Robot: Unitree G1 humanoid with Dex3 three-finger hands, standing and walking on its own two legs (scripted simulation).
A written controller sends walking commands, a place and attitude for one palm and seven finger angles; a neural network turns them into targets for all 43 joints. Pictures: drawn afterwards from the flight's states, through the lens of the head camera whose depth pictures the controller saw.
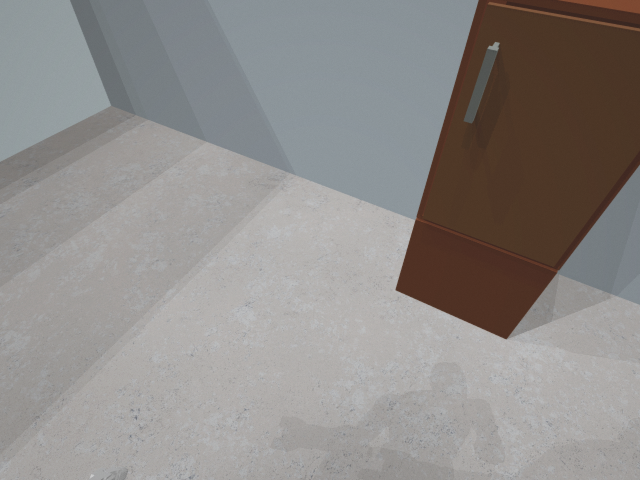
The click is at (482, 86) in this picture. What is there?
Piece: cupboard door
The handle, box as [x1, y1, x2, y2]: [464, 42, 499, 122]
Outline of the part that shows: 495,42 492,46 489,46 487,48 464,121 472,122 498,49 497,47 499,43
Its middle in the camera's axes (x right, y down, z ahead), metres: +0.35 -0.34 +0.85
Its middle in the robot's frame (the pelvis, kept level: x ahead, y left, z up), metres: +0.89 -0.30 +0.11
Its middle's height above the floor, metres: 0.88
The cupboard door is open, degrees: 0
